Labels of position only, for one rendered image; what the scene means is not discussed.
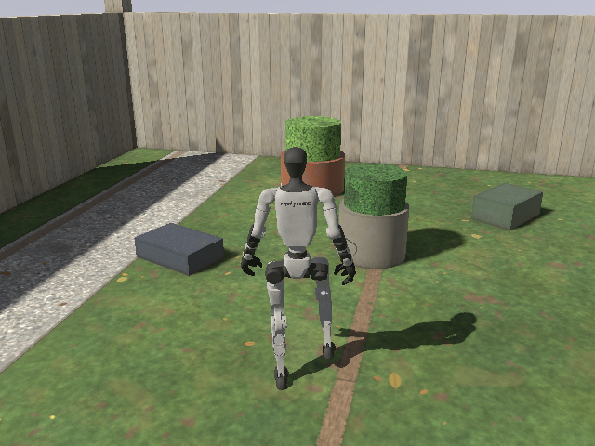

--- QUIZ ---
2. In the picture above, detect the left robot forearm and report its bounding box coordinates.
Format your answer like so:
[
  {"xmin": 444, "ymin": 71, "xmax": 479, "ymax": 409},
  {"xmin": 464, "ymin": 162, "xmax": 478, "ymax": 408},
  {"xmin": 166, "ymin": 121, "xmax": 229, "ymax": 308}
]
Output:
[{"xmin": 243, "ymin": 224, "xmax": 260, "ymax": 260}]

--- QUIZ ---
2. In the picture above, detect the left robot shin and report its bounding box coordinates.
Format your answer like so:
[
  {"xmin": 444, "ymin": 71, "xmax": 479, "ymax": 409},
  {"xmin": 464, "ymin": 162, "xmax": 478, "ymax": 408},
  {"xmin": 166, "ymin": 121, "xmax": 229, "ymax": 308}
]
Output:
[{"xmin": 271, "ymin": 316, "xmax": 286, "ymax": 377}]

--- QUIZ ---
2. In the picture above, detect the robot left hand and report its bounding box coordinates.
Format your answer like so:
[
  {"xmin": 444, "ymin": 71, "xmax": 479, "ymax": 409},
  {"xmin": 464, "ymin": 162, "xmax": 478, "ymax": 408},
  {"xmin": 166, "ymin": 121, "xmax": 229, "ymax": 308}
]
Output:
[{"xmin": 241, "ymin": 256, "xmax": 262, "ymax": 276}]

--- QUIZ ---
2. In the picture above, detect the robot left foot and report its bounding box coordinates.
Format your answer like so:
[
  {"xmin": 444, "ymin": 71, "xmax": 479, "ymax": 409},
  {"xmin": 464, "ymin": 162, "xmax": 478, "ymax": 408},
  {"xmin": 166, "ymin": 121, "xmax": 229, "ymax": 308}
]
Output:
[{"xmin": 274, "ymin": 366, "xmax": 288, "ymax": 390}]

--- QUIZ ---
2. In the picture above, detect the robot left upper arm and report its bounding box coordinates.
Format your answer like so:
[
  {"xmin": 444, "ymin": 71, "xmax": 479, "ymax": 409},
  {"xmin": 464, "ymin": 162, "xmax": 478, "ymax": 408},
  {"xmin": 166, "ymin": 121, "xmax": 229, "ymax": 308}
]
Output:
[{"xmin": 251, "ymin": 188, "xmax": 277, "ymax": 239}]

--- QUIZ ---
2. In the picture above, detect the right robot forearm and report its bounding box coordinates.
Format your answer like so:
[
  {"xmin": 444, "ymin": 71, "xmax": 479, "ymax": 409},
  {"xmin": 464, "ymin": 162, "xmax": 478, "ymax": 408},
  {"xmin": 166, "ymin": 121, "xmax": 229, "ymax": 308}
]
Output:
[{"xmin": 333, "ymin": 225, "xmax": 353, "ymax": 266}]

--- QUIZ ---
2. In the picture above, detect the robot right upper arm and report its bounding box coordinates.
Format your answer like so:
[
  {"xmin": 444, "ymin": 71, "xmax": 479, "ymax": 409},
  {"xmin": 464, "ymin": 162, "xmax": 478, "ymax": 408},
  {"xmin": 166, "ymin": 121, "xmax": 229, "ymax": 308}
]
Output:
[{"xmin": 315, "ymin": 187, "xmax": 341, "ymax": 240}]

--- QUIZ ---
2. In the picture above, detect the robot right hand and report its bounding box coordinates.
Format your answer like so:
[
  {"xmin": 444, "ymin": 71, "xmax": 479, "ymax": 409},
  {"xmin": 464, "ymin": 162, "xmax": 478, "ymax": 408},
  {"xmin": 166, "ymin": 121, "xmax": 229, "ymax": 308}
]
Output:
[{"xmin": 334, "ymin": 262, "xmax": 356, "ymax": 285}]

